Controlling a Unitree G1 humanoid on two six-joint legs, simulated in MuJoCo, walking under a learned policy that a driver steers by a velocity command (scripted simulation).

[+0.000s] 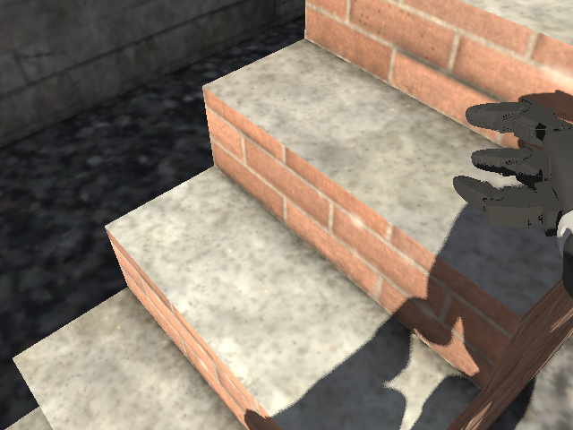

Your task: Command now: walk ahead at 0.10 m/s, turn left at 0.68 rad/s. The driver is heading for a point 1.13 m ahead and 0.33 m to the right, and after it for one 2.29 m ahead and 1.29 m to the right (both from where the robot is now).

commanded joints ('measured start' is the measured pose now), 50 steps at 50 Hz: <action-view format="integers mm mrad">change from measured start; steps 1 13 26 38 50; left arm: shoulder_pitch -222 -699 -262 -808 -454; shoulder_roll -137 103 114 -23 -139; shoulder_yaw -89 25 63 -2 -5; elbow -179 -449 -298 -310 -433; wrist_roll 44 18 -116 -57 -72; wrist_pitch -9 36 266 226 185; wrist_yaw -13 14 -144 -67 -139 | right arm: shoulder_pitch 18 953 587 1378 815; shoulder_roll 123 -40 -184 -162 -190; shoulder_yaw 71 -10 -113 -110 -109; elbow -163 -1 54 498 97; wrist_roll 10 43 -114 17 -29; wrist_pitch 9 75 -77 23 -28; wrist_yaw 7 18 -212 -36 -84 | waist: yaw -97 -488 -171 -466 -201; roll -159 186 -446 -92 493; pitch -100 39 -129 87 -197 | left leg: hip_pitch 182 687 -280 398 -22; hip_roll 3 58 324 -94 297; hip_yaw -97 111 -31 267 -375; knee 210 -114 -1239 91 -1535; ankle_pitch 4 182 -16 16 -97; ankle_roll -9 96 55 -61 264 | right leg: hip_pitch -220 -1209 192 -856 76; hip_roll -102 -94 15 211 62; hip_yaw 172 24 105 85 39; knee -33 -294 595 -143 734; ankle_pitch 148 -1324 -1942 -805 -1055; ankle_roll -85 96 -130 742 104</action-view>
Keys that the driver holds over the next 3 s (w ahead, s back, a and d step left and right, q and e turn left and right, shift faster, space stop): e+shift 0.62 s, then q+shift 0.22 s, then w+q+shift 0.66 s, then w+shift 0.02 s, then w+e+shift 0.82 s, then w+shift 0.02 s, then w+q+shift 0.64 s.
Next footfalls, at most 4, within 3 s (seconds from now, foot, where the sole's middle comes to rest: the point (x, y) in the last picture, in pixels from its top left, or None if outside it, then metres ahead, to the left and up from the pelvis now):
0.42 left None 0.06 0.03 -0.81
0.54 right None -0.59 -0.07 -0.84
0.90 left None -0.93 -0.01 -0.83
1.02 right None -1.18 -0.32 -0.83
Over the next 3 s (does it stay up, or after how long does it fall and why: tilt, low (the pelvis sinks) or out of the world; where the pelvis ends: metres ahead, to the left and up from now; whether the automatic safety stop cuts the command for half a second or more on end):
stays up -0.74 -0.36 -0.07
